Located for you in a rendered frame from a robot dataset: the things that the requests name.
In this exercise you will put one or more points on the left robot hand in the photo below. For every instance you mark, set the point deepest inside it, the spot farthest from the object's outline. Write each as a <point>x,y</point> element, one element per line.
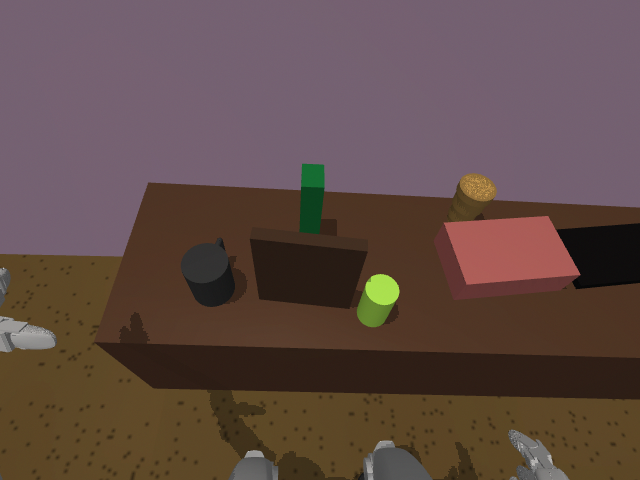
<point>20,334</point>

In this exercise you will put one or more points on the right robot hand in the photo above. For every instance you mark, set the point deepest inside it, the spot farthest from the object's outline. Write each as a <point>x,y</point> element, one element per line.
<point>537,458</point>

